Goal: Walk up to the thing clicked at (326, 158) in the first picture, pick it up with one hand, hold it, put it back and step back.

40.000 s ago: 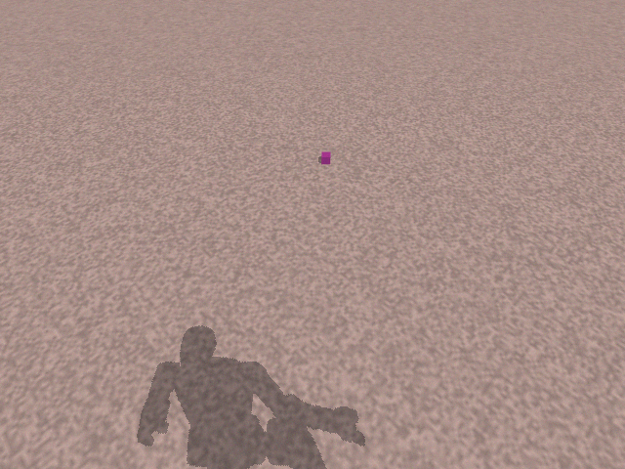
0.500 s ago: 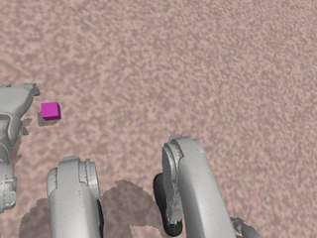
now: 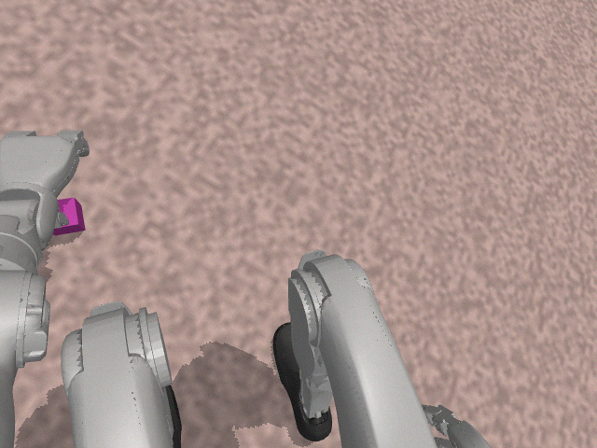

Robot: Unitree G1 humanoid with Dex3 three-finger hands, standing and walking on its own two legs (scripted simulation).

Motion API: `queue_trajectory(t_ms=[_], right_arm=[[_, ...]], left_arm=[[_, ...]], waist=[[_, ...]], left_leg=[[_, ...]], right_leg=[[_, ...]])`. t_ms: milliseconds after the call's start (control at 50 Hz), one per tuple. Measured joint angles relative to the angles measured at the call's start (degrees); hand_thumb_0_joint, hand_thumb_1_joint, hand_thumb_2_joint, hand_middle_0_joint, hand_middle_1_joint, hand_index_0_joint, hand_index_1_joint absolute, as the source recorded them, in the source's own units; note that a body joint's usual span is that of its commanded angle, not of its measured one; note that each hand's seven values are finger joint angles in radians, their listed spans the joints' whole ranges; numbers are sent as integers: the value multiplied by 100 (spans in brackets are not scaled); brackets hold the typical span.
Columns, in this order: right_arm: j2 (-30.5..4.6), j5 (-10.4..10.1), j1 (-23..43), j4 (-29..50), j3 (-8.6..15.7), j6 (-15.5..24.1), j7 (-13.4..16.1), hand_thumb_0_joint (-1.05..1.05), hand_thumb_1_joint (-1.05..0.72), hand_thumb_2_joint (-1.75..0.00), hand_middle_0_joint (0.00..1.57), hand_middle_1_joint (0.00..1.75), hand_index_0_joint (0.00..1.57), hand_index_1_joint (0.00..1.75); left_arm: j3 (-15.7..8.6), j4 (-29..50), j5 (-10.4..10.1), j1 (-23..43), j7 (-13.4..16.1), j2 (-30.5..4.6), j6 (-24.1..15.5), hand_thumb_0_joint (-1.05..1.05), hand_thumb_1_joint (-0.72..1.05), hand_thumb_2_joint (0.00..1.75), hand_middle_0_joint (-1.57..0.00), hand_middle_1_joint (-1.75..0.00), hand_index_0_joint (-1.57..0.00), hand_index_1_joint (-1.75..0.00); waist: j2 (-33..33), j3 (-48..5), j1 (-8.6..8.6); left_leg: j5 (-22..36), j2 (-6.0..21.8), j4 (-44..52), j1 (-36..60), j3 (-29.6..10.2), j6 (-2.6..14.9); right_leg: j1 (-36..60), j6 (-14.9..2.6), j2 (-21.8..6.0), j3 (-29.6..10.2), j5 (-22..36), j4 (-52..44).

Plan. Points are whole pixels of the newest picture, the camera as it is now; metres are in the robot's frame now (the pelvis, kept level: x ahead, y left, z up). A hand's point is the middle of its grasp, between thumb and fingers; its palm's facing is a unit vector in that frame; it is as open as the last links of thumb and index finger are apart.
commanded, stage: approach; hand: left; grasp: from above
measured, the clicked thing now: (64, 216) +0.49 +0.24 -0.30
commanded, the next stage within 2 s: close in in 0.36 s
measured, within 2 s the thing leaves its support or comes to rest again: neither
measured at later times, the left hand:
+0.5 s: hand (24, 213) +0.46 +0.25 -0.18, palm faces -0.46 -0.03 -0.89, open 11.0 cm
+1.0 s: hand (49, 220) +0.47 +0.24 -0.24, palm faces -0.52 -0.05 -0.85, open 11.2 cm
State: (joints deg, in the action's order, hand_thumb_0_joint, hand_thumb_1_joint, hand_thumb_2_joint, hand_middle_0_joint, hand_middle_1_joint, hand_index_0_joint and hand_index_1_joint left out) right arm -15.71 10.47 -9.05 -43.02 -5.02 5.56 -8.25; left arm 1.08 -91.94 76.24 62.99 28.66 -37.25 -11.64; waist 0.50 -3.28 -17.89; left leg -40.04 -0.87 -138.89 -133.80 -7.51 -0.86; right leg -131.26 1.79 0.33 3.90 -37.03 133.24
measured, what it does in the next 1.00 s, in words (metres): stands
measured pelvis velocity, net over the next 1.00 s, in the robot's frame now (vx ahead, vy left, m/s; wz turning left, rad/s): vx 0.00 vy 0.00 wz -0.03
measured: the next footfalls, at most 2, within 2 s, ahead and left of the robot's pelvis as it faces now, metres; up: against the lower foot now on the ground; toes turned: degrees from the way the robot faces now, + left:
none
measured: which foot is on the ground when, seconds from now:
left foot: down 0.00-1.00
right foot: down 0.00-1.00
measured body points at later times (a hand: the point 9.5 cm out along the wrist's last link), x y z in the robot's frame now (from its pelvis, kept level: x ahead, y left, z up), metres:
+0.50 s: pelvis +0.00 +0.00 -0.01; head +0.24 +0.07 +0.36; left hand +0.48 +0.25 -0.13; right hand +0.04 -0.27 -0.11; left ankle +0.07 +0.13 -0.29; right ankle +0.11 -0.12 -0.29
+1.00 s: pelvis +0.00 +0.00 -0.02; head +0.27 +0.07 +0.34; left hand +0.49 +0.24 -0.19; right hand +0.01 -0.26 -0.10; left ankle +0.07 +0.13 -0.29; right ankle +0.11 -0.12 -0.29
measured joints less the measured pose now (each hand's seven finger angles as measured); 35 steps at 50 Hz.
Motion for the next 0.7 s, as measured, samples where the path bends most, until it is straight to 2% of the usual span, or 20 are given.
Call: queue_trajectory(t_ms=[60,140,240,320,380,440,500,600,700], right_arm=[[-33,16,-71,72,-44,-18,-36,0,-91,-90,20,30,20,30],[-78,-29,-155,135,-98,-62,-103,0,-91,-90,20,30,20,30],[-95,-114,-200,143,-119,-133,-147,0,-91,-90,20,30,20,30],[-93,-104,-156,148,-104,-136,-137,1,-91,-90,20,30,20,30],[-89,-80,-149,151,-24,-115,-96,0,-91,-90,20,30,20,30],[-87,-27,-125,50,46,-110,-66,0,-91,-90,20,30,20,30],[-83,-4,-81,-10,99,-124,-41,0,-91,-90,20,30,20,30],[-71,-8,54,37,55,-107,-41,0,-91,-90,20,30,20,30],[-58,-3,138,193,-78,-32,-101,0,-90,-89,20,30,20,30]], left_arm=[[-123,-98,58,91,135,-18,176,0,-5,65,-49,-64,-49,-64],[-301,-111,-58,12,153,-45,423,0,-5,64,-49,-63,-49,-63],[-443,88,-382,-325,-91,-93,548,0,-6,64,-49,-62,-49,-62],[-503,236,-587,-529,-478,-234,376,0,-6,64,-49,-61,-49,-62],[-340,535,-658,-627,-749,-309,131,0,-6,64,-50,-62,-49,-62],[-94,812,-588,-625,-782,-275,-176,0,-6,63,-50,-62,-50,-63],[63,951,-361,-587,-623,-205,-363,0,-5,63,-50,-63,-50,-64],[90,327,-24,-293,-115,-99,-227,0,-5,65,-49,-63,-50,-63],[29,-334,73,-46,105,-131,132,0,-4,66,-49,-62,-50,-63]], waist=[[-46,21,-130],[-145,76,-181],[-220,190,-50],[-190,333,88],[-113,402,221],[-15,366,351],[44,226,379],[45,-39,191],[40,-3,-41]], left_leg=[[-28,13,-23,-19,-4,-11],[-70,49,-36,-11,-10,-7],[-81,83,-32,53,22,18],[-28,49,-63,71,24,29],[24,-2,-110,43,0,-6],[30,-46,-170,11,-30,-23],[-12,-70,-221,-14,-57,-15],[-83,-64,-209,-25,-66,29],[-48,-33,-119,-26,-36,74]], right_leg=[[-36,-9,13,2,-10,23],[-62,1,47,5,-11,27],[-39,15,76,-25,5,38],[3,18,51,-28,27,75],[20,12,13,-9,34,119],[36,6,-18,16,6,164],[54,12,-36,42,-52,189],[80,20,-33,58,-121,139],[75,29,-10,38,-70,37]])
